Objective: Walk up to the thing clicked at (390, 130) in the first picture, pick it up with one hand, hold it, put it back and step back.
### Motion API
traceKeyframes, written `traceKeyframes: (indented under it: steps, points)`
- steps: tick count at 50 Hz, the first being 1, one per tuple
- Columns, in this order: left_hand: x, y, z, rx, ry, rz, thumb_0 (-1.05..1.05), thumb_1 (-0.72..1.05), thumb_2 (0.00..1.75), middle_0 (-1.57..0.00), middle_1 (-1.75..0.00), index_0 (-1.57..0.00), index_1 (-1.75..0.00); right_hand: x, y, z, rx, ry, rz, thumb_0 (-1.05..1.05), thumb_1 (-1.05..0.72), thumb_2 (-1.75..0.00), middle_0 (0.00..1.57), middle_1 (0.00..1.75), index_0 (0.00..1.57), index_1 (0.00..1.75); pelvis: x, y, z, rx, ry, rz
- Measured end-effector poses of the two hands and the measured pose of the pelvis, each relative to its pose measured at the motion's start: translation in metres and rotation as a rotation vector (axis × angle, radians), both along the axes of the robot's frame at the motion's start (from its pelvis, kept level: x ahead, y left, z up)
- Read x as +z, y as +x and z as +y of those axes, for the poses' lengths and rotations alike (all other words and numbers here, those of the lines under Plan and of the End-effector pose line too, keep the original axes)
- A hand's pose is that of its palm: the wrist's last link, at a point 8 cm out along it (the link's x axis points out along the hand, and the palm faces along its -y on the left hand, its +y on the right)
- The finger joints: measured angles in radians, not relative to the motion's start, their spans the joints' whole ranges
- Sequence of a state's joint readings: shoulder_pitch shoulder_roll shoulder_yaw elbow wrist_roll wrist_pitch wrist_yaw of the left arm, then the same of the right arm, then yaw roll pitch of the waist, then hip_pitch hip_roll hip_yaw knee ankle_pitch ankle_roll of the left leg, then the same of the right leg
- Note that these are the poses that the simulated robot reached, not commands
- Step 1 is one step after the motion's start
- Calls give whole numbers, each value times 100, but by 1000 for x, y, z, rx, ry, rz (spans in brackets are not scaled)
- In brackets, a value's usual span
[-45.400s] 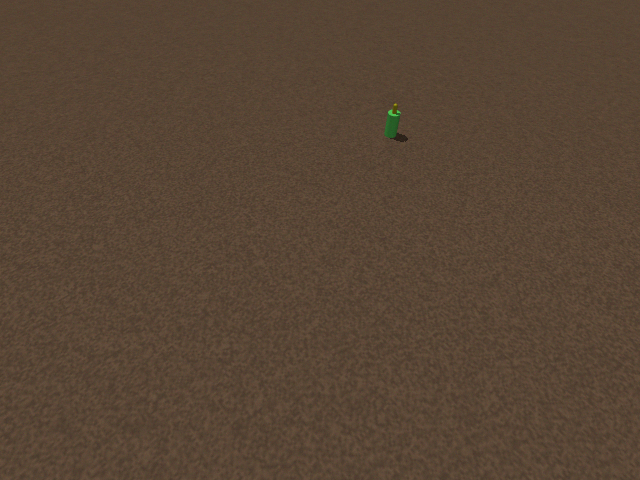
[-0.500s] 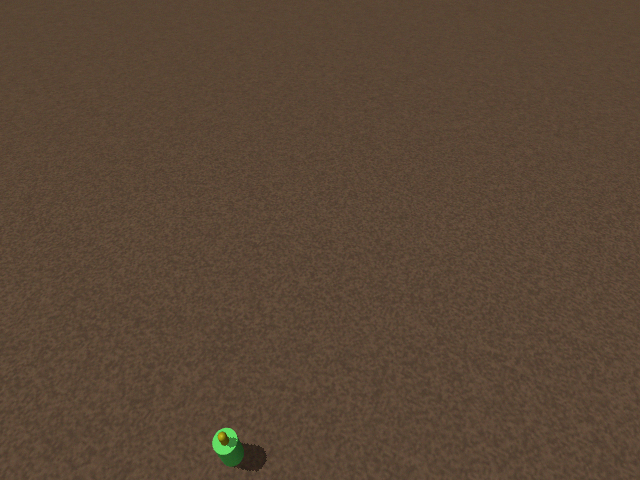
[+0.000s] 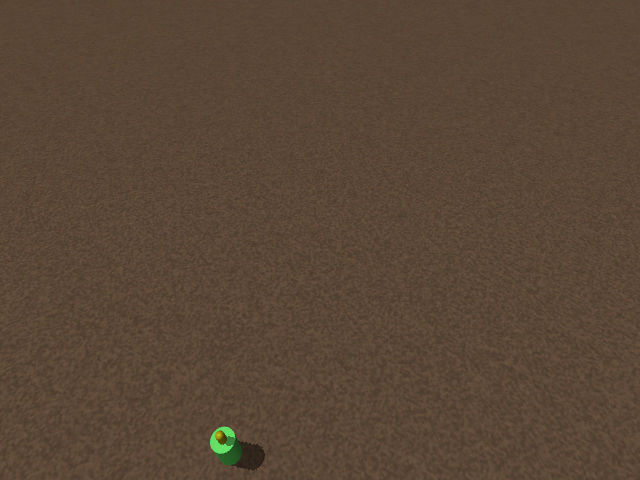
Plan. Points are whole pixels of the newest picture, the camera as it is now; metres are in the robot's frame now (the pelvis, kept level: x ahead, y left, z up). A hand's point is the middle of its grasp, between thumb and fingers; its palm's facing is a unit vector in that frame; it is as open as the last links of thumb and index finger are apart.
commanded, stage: stand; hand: left
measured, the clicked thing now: (225, 443) +0.33 +0.26 -0.69
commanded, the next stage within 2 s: step back in 0.06 s
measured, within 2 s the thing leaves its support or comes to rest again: neither
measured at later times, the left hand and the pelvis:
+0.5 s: hand out of the picture +0.07 +0.30 -0.18, palm faces -0.04 -0.94 -0.35, open 7.4 cm; pelvis -0.07 +0.05 -0.02, yaw +0 degrees
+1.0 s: hand out of the picture -0.08 +0.29 -0.15, palm faces -0.06 -0.91 -0.40, open 7.4 cm; pelvis -0.19 +0.03 -0.01, yaw -4 degrees
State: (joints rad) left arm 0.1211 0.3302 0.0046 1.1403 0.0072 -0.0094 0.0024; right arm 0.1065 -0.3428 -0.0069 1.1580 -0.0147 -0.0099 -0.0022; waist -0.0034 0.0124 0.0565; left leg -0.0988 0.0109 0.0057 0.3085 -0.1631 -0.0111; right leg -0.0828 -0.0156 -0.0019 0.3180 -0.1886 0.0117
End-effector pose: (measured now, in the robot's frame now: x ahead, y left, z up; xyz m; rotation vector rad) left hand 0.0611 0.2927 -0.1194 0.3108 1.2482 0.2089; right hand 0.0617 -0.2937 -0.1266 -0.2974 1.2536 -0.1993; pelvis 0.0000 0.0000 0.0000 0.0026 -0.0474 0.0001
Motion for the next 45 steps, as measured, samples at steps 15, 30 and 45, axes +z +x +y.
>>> traceKeyframes:
  steps: [15,30,45]
  points:
    - [-11,4,33,-24,35,-48,0,90,90,-20,-30,-21,-30,0,-19,-8,-6,-69,-2,0,-90,-90,20,30,20,30,-17,-39,18,0,-14,19]
    - [-25,-19,53,-93,-2,-55,0,91,90,-20,-30,-21,-29,11,-98,31,-39,-116,25,0,-90,-90,20,30,21,30,-16,-88,51,-35,-24,28]
    - [-5,-119,38,-103,55,-59,0,90,90,-20,-30,-21,-30,-16,-144,14,-49,-32,-100,0,-90,-90,20,30,21,30,-26,-163,30,-80,-3,-10]
